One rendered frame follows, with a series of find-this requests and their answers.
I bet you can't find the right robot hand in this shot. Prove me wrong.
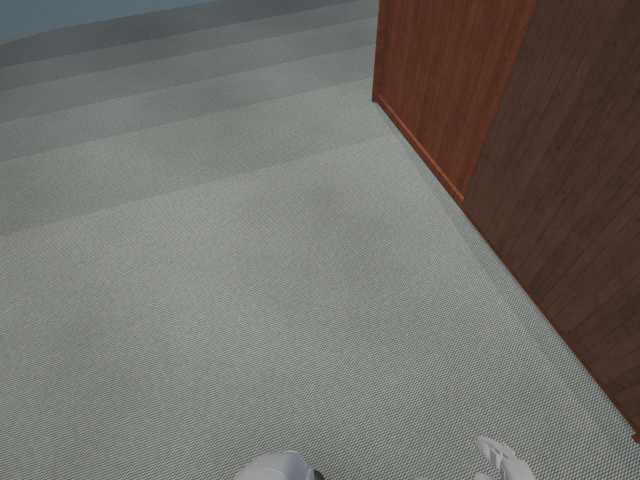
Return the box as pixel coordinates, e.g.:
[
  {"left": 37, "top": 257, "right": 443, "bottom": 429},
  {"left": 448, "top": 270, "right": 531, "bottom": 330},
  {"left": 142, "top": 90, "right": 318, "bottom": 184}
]
[{"left": 475, "top": 436, "right": 536, "bottom": 480}]

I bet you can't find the left robot thigh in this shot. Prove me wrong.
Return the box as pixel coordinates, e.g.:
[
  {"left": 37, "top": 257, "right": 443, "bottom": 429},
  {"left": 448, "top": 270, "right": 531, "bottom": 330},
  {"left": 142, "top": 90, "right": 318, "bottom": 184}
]
[{"left": 233, "top": 453, "right": 314, "bottom": 480}]

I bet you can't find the left robot shin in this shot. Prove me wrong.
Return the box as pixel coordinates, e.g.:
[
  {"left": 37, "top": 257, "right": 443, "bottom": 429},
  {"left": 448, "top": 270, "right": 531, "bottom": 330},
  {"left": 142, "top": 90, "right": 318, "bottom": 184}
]
[{"left": 283, "top": 451, "right": 306, "bottom": 464}]

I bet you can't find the wardrobe door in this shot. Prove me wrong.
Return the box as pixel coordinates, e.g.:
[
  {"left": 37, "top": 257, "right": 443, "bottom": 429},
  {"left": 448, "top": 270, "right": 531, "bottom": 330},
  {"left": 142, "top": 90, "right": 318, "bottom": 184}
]
[
  {"left": 380, "top": 0, "right": 538, "bottom": 197},
  {"left": 462, "top": 0, "right": 640, "bottom": 429}
]

